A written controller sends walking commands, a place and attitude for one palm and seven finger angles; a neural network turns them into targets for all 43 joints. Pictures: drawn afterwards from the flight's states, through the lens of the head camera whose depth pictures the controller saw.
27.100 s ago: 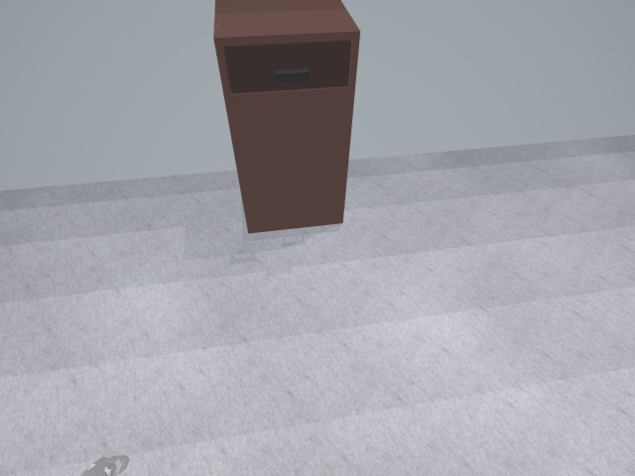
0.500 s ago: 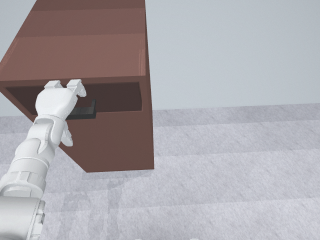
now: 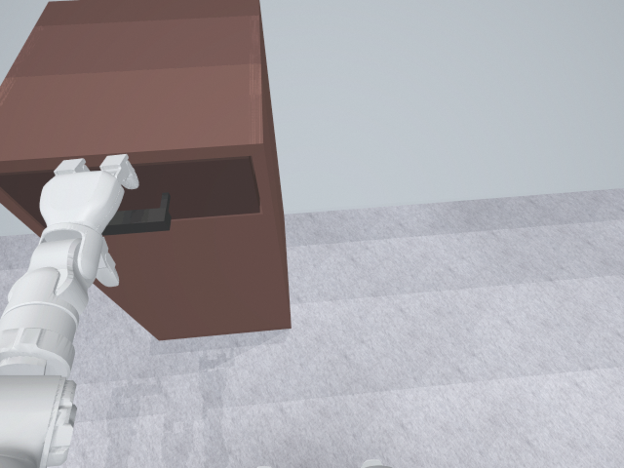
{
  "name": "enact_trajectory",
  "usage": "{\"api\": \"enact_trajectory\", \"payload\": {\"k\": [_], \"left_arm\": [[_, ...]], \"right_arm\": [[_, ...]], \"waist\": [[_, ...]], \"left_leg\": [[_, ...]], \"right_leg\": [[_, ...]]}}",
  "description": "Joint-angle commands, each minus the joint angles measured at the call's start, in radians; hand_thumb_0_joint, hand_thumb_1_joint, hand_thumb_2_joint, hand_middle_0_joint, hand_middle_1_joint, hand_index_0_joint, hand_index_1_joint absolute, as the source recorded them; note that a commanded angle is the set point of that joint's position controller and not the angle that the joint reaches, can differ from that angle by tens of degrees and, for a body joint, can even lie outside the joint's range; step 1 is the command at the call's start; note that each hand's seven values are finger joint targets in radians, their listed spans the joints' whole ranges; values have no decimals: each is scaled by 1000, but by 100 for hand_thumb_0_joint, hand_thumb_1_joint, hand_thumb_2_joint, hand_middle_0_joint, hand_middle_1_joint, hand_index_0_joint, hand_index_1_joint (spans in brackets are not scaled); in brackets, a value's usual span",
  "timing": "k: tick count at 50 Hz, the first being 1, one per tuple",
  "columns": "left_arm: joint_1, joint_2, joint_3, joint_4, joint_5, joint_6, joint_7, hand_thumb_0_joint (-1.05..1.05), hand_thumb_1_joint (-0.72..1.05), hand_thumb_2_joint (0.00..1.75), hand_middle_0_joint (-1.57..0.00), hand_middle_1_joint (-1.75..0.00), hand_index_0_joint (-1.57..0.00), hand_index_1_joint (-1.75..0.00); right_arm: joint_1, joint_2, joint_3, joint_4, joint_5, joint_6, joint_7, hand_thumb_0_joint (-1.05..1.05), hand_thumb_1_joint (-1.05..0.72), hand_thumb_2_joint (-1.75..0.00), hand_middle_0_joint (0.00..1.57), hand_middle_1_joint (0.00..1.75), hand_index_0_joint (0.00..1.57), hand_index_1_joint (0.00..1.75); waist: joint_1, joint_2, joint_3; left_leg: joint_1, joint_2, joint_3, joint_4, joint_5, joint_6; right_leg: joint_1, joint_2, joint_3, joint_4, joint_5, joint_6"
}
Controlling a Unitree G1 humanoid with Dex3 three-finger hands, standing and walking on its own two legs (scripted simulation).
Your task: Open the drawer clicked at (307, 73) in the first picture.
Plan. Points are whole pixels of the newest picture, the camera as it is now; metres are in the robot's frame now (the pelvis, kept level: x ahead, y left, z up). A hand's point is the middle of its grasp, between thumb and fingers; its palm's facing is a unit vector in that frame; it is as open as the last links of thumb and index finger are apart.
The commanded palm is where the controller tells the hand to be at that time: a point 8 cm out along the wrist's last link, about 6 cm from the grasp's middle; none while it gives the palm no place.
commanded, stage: re-aim the fingers above the handle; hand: left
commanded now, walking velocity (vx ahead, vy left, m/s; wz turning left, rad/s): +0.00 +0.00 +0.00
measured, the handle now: (136, 210) +0.49 +0.29 -0.02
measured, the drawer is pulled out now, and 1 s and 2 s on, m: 0.00 0.00 0.00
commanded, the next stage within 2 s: lower the fingers behind the handle in 1.40 s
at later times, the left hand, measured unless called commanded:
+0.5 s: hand (86, 223) +0.43 +0.31 +0.04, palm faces -0.06 +0.01 -1.00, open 13.8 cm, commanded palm +0.41 +0.29 +0.09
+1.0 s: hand (92, 221) +0.43 +0.31 +0.04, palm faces -0.10 +0.00 -1.00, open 13.7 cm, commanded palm +0.41 +0.30 +0.09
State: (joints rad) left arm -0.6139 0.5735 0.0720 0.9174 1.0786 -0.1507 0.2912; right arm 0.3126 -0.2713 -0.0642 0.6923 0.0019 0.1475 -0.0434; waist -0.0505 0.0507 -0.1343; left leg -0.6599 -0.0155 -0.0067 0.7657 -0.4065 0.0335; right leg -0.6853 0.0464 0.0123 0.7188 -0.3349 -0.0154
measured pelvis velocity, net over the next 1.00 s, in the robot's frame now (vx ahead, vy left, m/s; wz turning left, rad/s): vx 0.00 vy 0.00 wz -0.02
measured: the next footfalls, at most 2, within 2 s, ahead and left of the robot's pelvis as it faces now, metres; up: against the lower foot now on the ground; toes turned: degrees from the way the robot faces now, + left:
none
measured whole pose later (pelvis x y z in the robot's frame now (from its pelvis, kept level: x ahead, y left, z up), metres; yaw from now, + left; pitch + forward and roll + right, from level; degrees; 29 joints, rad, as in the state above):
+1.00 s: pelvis +0.00 +0.00 +0.00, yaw -1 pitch +17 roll -1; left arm -0.64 0.58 0.08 0.98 1.06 -0.07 0.25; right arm 0.30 -0.26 -0.03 0.68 0.01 0.16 -0.04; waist -0.04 0.06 -0.14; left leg -0.64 -0.02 0.02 0.74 -0.40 0.04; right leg -0.68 0.05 0.03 0.70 -0.32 -0.01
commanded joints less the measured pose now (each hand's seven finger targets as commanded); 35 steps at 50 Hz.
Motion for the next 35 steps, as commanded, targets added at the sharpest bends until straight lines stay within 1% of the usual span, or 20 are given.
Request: {"api": "enact_trajectory", "payload": {"k": [1, 3, 5, 8, 9, 10, 13, 14, 16, 18, 20, 23, 24, 25, 28, 30, 32, 33, 34, 35], "left_arm": [[-469, 261, 26, -191, -10, 9, 36, 0, -50, 30, -30, -120, -30, -120], [-464, 239, 10, -212, -20, 1, 21, 0, -50, 30, -30, -120, -30, -120], [-461, 190, -19, -207, -37, -8, 4, 0, -50, 30, -30, -120, -30, -120], [-436, 246, 30, -179, -32, -12, 1, 0, -50, 30, -30, -120, -30, -120], [-439, 230, 14, -164, -30, -9, 5, 0, -50, 30, -30, -120, -30, -120], [-442, 268, 50, -155, -28, -8, 10, 0, -50, 30, -30, -120, -30, -120], [-411, 356, 121, -157, -9, 5, 34, 0, -50, 30, -30, -120, -30, -120], [-401, 350, 117, -176, -8, 7, 39, 0, -50, 30, -30, -120, -30, -120], [-371, 351, 129, -186, -9, 13, 47, 0, -50, 30, -30, -120, -30, -120], [-325, 395, 165, -189, -15, 22, 41, 0, -50, 30, -30, -120, -30, -120], [-320, 355, 136, -191, -14, 28, 30, 0, -50, 30, -30, -120, -30, -120], [-356, 210, 10, -205, -25, 23, 2, 0, -50, 30, -30, -120, -30, -120], [-348, 213, 14, -205, -28, 17, -8, 0, -50, 30, -30, -120, -30, -120], [-378, 167, -29, -233, -40, 5, -20, 0, -50, 30, -30, -120, -30, -120], [-433, 148, -50, -288, -51, -33, -34, 0, -50, 30, -30, -120, -30, -120], [-481, 154, -43, -307, -49, -51, -22, 0, -50, 30, -30, -120, -30, -120], [-499, 230, 23, -287, -29, -55, 9, 0, -50, 30, -30, -120, -30, -120], [-485, 274, 64, -280, -20, -49, 29, 0, -50, 30, -30, -120, -30, -120], [-495, 285, 75, -276, -13, -38, 49, 0, -50, 30, -30, -120, -30, -120], [-490, 348, 132, -280, -5, -26, 66, 0, -50, 30, -30, -120, -30, -120]], "right_arm": [[97, -145, -53, -75, 4, -32, -10, 0, -90, -90, 20, 30, 20, 30], [103, -143, -56, -75, 5, -35, -14, 0, -90, -90, 20, 30, 20, 30], [111, -140, -58, -71, 2, -38, -15, 0, -90, -90, 20, 30, 20, 30], [103, -146, -49, -68, 4, -32, -17, 0, -90, -90, 20, 30, 20, 30], [97, -146, -47, -67, 3, -32, -15, 0, -90, -90, 20, 30, 20, 30], [98, -151, -44, -62, 0, -30, -13, 0, -90, -90, 20, 30, 20, 30], [81, -151, -34, -72, -5, -23, -6, 0, -90, -90, 20, 30, 20, 30], [75, -147, -34, -81, -7, -23, -3, 0, -90, -90, 20, 30, 20, 30], [75, -146, -37, -87, -11, -20, 3, 0, -90, -90, 20, 30, 20, 30], [67, -152, -34, -90, -11, -14, 5, 0, -90, -90, 20, 30, 20, 30], [71, -149, -41, -96, -6, -12, 2, 0, -90, -90, 20, 30, 20, 30], [87, -150, -57, -93, 8, -24, 1, 0, -90, -90, 20, 30, 20, 30], [92, -150, -59, -88, 9, -25, -3, 0, -90, -90, 20, 30, 20, 30], [93, -147, -60, -90, 9, -27, -8, 0, -90, -90, 20, 30, 20, 30], [101, -141, -63, -77, 4, -32, -16, 0, -90, -90, 20, 30, 20, 30], [104, -139, -60, -67, -1, -34, -18, 0, -90, -90, 20, 30, 20, 30], [106, -144, -55, -56, -4, -33, -15, 0, -90, -90, 20, 30, 20, 30], [98, -143, -48, -58, -8, -30, -11, 0, -90, -90, 20, 30, 20, 30], [92, -142, -45, -57, -12, -29, -6, 0, -90, -90, 20, 30, 20, 30], [84, -147, -40, -56, -18, -25, -2, 0, -90, -90, 20, 30, 20, 30]], "waist": [[-32, 35, -402], [-32, 44, -439], [-44, 30, -413], [-24, -7, -361], [-28, 15, -326], [-18, 5, -318], [23, 31, -354], [32, 63, -375], [41, 61, -414], [58, 45, -424], [39, 14, -435], [-18, -1, -360], [-19, -19, -363], [-41, -23, -369], [-45, 26, -360], [-52, 47, -326], [-32, 82, -330], [-8, 99, -347], [-6, 109, -367], [23, 127, -394]], "left_leg": [[210, -13, 12, -57, 405, 10], [247, -12, 8, -50, 447, 8], [265, -9, 4, -44, 477, 9], [218, -9, -3, -59, 431, 9], [202, -12, 3, -62, 413, 10], [185, -12, 2, -64, 409, 10], [161, -14, 6, -64, 430, 6], [169, -16, 9, -61, 454, 3], [181, -12, 12, -51, 513, 1], [166, -11, 18, -50, 528, 1], [178, -7, 16, -49, 548, 4], [235, 8, 5, -60, 498, 4], [249, 9, -2, -60, 494, 5], [275, 11, -6, -60, 505, 6], [332, 10, -26, -55, 511, -3], [340, 11, -38, -55, 523, -12], [321, 6, -44, -48, 518, -21], [305, 3, -44, -48, 526, -26], [296, -1, -39, -42, 536, -28], [289, 0, -40, -38, 573, -34]], "right_leg": [[208, 8, -11, -55, 316, -21], [212, 10, -11, -53, 342, -21], [199, 11, -14, -61, 356, -22], [192, 11, -18, -60, 319, -22], [181, 10, -19, -63, 308, -26], [186, 9, -20, -60, 305, -28], [215, 10, -17, -35, 323, -32], [227, 11, -17, -26, 339, -34], [251, 10, -15, -17, 387, -32], [283, 11, -11, -12, 419, -28], [289, 12, -11, -19, 429, -26], [196, 14, -26, -57, 341, -19], [194, 16, -25, -62, 329, -20], [186, 15, -25, -71, 329, -18], [128, 15, -30, -72, 284, -21], [91, 15, -40, -68, 264, -27], [75, 18, -42, -46, 253, -34], [85, 17, -45, -33, 253, -38], [97, 17, -45, -22, 269, -39], [116, 17, -45, -7, 283, -43]]}}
